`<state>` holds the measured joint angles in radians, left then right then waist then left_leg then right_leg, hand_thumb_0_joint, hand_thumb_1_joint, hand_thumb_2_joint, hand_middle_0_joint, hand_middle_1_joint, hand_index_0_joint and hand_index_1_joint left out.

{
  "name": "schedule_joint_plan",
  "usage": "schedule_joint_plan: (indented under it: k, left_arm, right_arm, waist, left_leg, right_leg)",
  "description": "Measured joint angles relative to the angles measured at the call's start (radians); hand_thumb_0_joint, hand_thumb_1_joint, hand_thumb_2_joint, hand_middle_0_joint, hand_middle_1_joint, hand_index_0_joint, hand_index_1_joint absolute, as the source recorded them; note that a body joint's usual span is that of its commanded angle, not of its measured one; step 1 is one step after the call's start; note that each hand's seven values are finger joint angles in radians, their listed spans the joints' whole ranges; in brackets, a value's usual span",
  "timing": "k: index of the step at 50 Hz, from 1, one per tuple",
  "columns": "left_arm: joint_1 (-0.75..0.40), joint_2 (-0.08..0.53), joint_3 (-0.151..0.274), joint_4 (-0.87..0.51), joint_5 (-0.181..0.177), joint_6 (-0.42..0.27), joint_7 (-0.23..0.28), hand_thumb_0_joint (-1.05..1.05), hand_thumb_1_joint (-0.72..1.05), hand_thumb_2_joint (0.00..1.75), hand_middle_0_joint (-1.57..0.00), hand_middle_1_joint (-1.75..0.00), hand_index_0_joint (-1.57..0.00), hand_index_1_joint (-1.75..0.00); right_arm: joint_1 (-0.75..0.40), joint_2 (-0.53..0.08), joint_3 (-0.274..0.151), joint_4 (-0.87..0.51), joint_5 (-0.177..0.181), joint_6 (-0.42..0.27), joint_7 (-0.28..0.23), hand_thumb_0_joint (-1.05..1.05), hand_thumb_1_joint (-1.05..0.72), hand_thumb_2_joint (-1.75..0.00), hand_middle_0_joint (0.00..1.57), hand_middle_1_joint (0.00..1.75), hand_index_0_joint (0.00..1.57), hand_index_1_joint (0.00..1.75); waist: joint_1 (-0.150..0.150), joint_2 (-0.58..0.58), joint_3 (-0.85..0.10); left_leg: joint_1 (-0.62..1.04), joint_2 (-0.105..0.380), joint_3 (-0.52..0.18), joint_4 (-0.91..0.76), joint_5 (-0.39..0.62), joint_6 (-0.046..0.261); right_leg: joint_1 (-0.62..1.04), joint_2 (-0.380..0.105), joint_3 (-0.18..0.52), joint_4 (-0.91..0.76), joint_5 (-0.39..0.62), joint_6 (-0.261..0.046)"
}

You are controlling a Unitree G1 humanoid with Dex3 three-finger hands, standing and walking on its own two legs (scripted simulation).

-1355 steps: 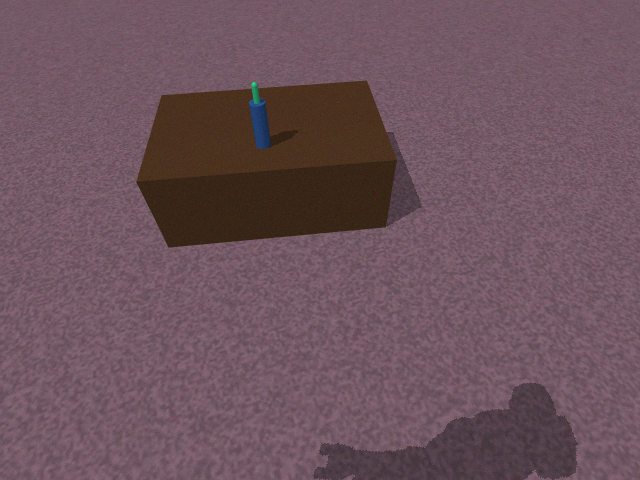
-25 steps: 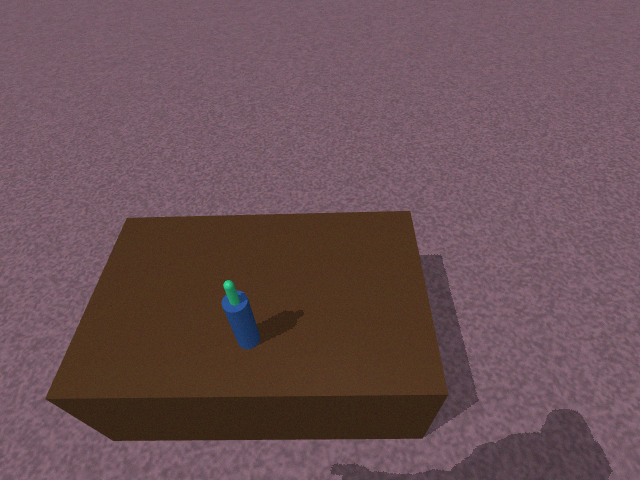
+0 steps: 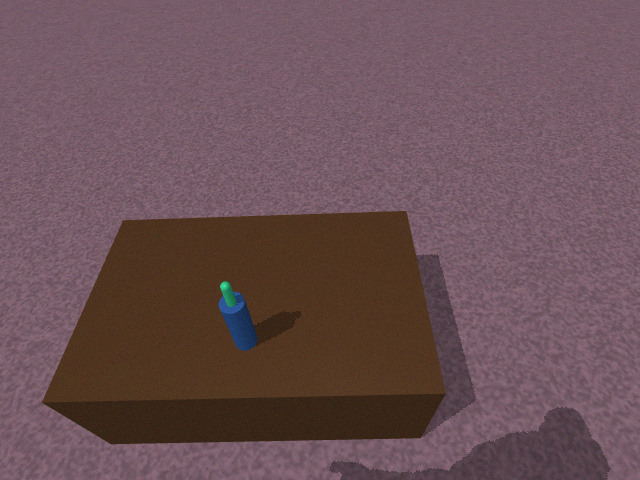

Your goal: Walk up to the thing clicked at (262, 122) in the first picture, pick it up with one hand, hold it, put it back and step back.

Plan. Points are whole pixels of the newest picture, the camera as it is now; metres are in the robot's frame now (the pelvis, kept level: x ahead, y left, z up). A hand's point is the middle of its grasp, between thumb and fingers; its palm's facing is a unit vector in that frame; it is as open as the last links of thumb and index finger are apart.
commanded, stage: stand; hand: left
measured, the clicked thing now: (236, 314) +0.52 +0.22 -0.30
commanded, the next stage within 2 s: step back in 0.66 s
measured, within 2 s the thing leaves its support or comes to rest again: neither
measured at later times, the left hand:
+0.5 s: hand out of the picture +0.08 +0.25 -0.15, palm faces -0.02 -0.93 -0.36, open 7.4 cm
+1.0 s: hand out of the picture +0.10 +0.32 -0.18, palm faces -0.01 -0.93 -0.38, open 7.4 cm
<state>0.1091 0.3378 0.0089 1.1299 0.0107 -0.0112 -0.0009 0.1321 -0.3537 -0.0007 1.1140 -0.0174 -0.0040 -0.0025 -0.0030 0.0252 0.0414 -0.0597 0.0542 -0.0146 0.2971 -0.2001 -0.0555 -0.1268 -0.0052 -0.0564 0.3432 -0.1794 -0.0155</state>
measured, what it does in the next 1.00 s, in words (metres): shifts its weight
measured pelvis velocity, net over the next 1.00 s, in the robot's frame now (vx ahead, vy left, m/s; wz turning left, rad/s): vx -0.05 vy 0.05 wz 0.00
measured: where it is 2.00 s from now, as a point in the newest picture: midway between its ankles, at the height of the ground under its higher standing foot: outside the picture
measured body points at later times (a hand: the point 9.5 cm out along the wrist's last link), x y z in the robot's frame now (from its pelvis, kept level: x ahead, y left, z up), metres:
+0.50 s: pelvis +0.00 +0.00 +0.00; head +0.01 -0.01 +0.45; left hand +0.08 +0.30 -0.13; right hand +0.07 -0.30 -0.14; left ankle -0.02 +0.16 -0.75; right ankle +0.01 -0.11 -0.75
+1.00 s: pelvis -0.05 +0.05 -0.03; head +0.02 +0.07 +0.41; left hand +0.10 +0.36 -0.15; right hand +0.03 -0.28 -0.14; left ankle -0.06 +0.16 -0.75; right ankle +0.00 -0.10 -0.74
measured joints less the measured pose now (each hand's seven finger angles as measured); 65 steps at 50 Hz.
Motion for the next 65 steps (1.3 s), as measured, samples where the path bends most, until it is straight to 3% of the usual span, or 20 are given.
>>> schedule_joint_plan:
  k: [33,36,39,42,44,46,48,49,50,52,54,56,60,65]
  left_arm:
    - [-0.003,0.000,-0.003,0.000,-0.002,0.000,0.000,0.01,0.90,0.90,-0.21,-0.30,-0.20,-0.30]
    - [-0.015,0.001,0.023,-0.030,-0.015,0.007,0.000,0.01,0.90,0.90,-0.21,-0.30,-0.20,-0.30]
    - [-0.035,0.009,0.045,-0.073,-0.018,0.019,0.004,0.01,0.90,0.90,-0.21,-0.30,-0.20,-0.30]
    - [-0.049,0.016,0.054,-0.116,-0.001,0.036,0.007,0.01,0.90,0.90,-0.21,-0.30,-0.20,-0.30]
    - [-0.060,0.024,0.056,-0.143,0.008,0.045,0.011,0.01,0.90,0.90,-0.21,-0.30,-0.20,-0.30]
    - [-0.075,0.035,0.056,-0.169,0.014,0.051,0.013,0.01,0.90,0.90,-0.21,-0.30,-0.20,-0.30]
    - [-0.091,0.048,0.055,-0.197,0.009,0.061,0.014,0.01,0.90,0.90,-0.21,-0.30,-0.20,-0.30]
    - [-0.103,0.056,0.057,-0.209,0.003,0.067,0.015,0.01,0.90,0.90,-0.21,-0.30,-0.20,-0.30]
    - [-0.115,0.063,0.060,-0.219,-0.002,0.073,0.019,0.01,0.90,0.90,-0.21,-0.30,-0.20,-0.30]
    - [-0.124,0.067,0.065,-0.224,-0.003,0.082,0.029,0.01,0.90,0.90,-0.21,-0.30,-0.20,-0.30]
    - [-0.117,0.069,0.063,-0.223,-0.009,0.087,0.034,0.01,0.90,0.90,-0.21,-0.30,-0.20,-0.30]
    - [-0.098,0.067,0.061,-0.226,-0.011,0.086,0.034,0.01,0.90,0.90,-0.21,-0.30,-0.20,-0.30]
    - [-0.046,0.058,0.058,-0.228,-0.006,0.084,0.028,0.01,0.90,0.90,-0.21,-0.30,-0.20,-0.30]
    - [-0.004,0.048,0.060,-0.233,-0.002,0.081,0.019,0.01,0.90,0.90,-0.21,-0.30,-0.20,-0.30]
  right_arm:
    - [-0.002,0.001,0.000,0.002,0.001,-0.002,0.001,0.01,-0.90,-0.90,0.21,0.30,0.21,0.30]
    - [-0.021,-0.008,-0.007,-0.022,0.012,0.011,0.004,0.01,-0.90,-0.90,0.21,0.30,0.21,0.30]
    - [-0.043,-0.020,-0.020,-0.064,0.023,0.024,0.003,0.01,-0.90,-0.90,0.21,0.30,0.21,0.30]
    - [-0.048,-0.038,-0.037,-0.109,0.022,0.043,0.005,0.01,-0.90,-0.90,0.21,0.30,0.21,0.30]
    - [-0.040,-0.047,-0.045,-0.138,0.023,0.048,0.006,0.01,-0.90,-0.90,0.21,0.30,0.21,0.30]
    - [-0.026,-0.054,-0.051,-0.159,0.019,0.047,0.006,0.01,-0.90,-0.90,0.21,0.30,0.21,0.30]
    - [-0.003,-0.060,-0.057,-0.173,0.009,0.039,0.006,0.01,-0.90,-0.90,0.21,0.30,0.21,0.30]
    - [0.004,-0.054,-0.063,-0.172,-0.002,0.034,0.003,0.00,-0.90,-0.90,0.21,0.30,0.20,0.30]
    - [0.007,-0.043,-0.064,-0.168,-0.011,0.032,0.003,0.00,-0.90,-0.90,0.21,0.30,0.20,0.30]
    - [0.017,-0.025,-0.057,-0.167,-0.014,0.033,0.007,0.01,-0.90,-0.90,0.21,0.30,0.21,0.30]
    - [0.027,-0.008,-0.048,-0.167,-0.015,0.036,0.003,0.01,-0.90,-0.90,0.21,0.30,0.21,0.30]
    - [0.032,0.002,-0.045,-0.176,-0.017,0.037,-0.005,0.01,-0.90,-0.90,0.21,0.30,0.21,0.30]
    - [0.020,0.007,-0.046,-0.211,-0.011,0.030,-0.020,0.01,-0.90,-0.90,0.21,0.30,0.21,0.30]
    - [-0.006,-0.001,-0.042,-0.257,-0.005,0.025,-0.023,0.01,-0.90,-0.90,0.21,0.30,0.21,0.30]
  waist:
    - [-0.001,-0.004,0.007]
    - [-0.002,0.001,0.035]
    - [-0.001,-0.003,0.081]
    - [0.002,-0.016,0.107]
    - [-0.002,-0.023,0.118]
    - [-0.008,-0.029,0.126]
    - [-0.019,-0.034,0.130]
    - [-0.019,-0.050,0.140]
    - [-0.011,-0.071,0.155]
    - [-0.019,-0.077,0.168]
    - [-0.023,-0.082,0.164]
    - [-0.019,-0.083,0.160]
    - [-0.017,-0.070,0.164]
    - [-0.014,-0.049,0.173]
  left_leg:
    - [0.001,0.004,0.007,-0.004,-0.007,-0.002]
    - [-0.052,0.006,0.003,0.079,-0.033,0.011]
    - [-0.139,-0.009,-0.001,0.228,-0.043,0.044]
    - [-0.231,-0.062,-0.023,0.458,-0.226,0.079]
    - [-0.259,-0.080,-0.028,0.531,-0.272,0.091]
    - [-0.256,-0.079,-0.025,0.513,-0.260,0.093]
    - [-0.213,-0.067,-0.019,0.372,-0.150,0.085]
    - [-0.206,-0.077,-0.013,0.351,-0.162,0.074]
    - [-0.209,-0.087,-0.002,0.361,-0.169,0.074]
    - [-0.220,-0.083,-0.008,0.365,-0.159,0.081]
    - [-0.218,-0.078,-0.010,0.329,-0.129,0.084]
    - [-0.215,-0.073,-0.001,0.292,-0.102,0.089]
    - [-0.215,-0.062,0.022,0.266,-0.076,0.096]
    - [-0.248,-0.049,0.050,0.300,-0.070,0.091]
  right_leg:
    - [-0.004,0.004,0.006,0.000,-0.006,-0.001]
    - [-0.036,0.006,0.005,0.038,-0.015,-0.003]
    - [-0.076,-0.005,0.009,0.089,-0.025,-0.006]
    - [-0.124,-0.028,0.025,0.145,-0.036,0.000]
    - [-0.156,-0.041,0.029,0.181,-0.042,0.009]
    - [-0.190,-0.050,0.029,0.222,-0.052,0.023]
    - [-0.231,-0.060,0.024,0.285,-0.075,0.040]
    - [-0.256,-0.069,0.036,0.328,-0.088,0.030]
    - [-0.278,-0.055,0.087,0.385,-0.166,0.016]
    - [-0.315,0.028,0.183,0.542,-0.325,0.001]
    - [-0.343,0.094,0.230,0.695,-0.354,-0.004]
    - [-0.351,0.122,0.233,0.786,-0.336,0.002]
    - [-0.302,0.119,0.205,0.795,-0.338,0.034]
    - [-0.199,0.066,0.155,0.564,-0.327,0.037]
